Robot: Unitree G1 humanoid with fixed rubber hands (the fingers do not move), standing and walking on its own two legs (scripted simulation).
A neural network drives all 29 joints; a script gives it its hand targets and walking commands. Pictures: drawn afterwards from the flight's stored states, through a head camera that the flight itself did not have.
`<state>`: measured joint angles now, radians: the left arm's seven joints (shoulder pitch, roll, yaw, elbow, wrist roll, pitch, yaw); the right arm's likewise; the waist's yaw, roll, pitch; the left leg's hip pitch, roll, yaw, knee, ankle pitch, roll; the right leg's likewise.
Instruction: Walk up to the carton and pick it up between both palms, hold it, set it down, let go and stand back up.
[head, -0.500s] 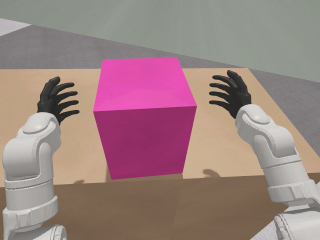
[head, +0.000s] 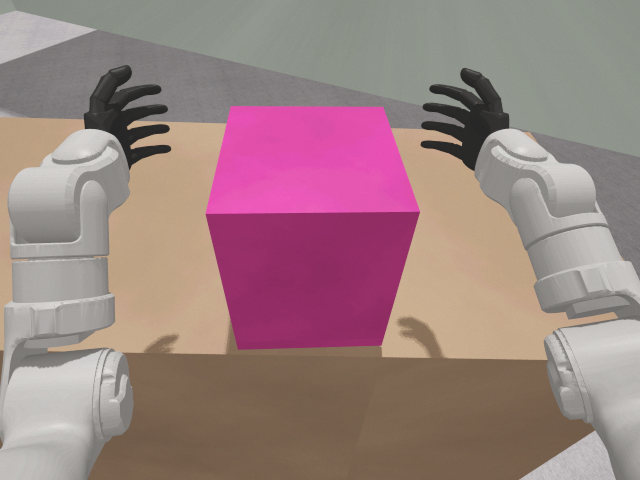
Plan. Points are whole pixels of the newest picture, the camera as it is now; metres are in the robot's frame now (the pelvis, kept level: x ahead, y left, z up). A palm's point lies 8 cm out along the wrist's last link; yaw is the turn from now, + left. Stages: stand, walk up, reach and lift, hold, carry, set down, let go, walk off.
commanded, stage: reach and lift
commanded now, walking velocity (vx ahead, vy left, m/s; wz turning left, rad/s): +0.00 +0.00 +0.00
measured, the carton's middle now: (309, 230) +0.41 +0.06 +0.11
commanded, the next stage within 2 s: none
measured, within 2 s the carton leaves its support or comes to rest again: neither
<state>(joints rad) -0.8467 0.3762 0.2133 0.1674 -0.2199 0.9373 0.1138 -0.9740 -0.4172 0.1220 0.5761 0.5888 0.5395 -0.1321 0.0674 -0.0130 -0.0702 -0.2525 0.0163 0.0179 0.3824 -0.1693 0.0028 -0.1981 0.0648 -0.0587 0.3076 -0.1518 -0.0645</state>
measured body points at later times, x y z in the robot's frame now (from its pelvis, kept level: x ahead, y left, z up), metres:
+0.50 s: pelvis +0.00 +0.00 +0.00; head +0.01 +0.01 +0.45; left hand +0.39 +0.26 +0.18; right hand +0.45 -0.11 +0.17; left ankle +0.02 +0.11 -0.75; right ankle +0.00 -0.08 -0.75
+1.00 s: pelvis +0.00 +0.00 +0.00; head +0.01 +0.00 +0.45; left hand +0.39 +0.24 +0.16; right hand +0.44 -0.10 +0.16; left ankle +0.02 +0.11 -0.75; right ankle +0.00 -0.08 -0.75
